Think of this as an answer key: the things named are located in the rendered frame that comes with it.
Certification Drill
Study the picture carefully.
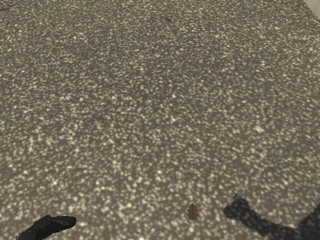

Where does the left robot hand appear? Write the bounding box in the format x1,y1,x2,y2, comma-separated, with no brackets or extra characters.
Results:
15,215,77,240

